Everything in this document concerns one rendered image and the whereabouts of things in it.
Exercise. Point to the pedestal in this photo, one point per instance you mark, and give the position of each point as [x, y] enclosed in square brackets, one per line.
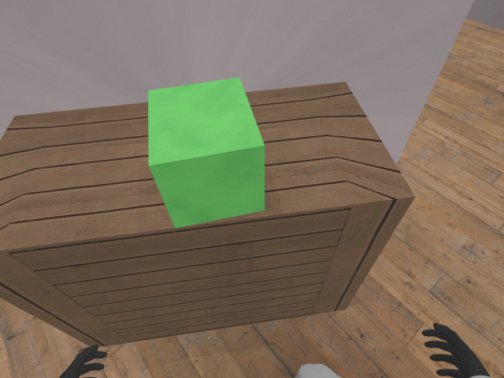
[87, 244]

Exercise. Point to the carton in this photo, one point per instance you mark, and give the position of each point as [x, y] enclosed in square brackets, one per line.
[206, 153]

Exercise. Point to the robot left hand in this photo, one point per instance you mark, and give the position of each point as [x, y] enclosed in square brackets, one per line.
[78, 367]

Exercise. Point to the robot right hand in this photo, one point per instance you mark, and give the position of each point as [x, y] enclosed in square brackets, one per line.
[463, 358]

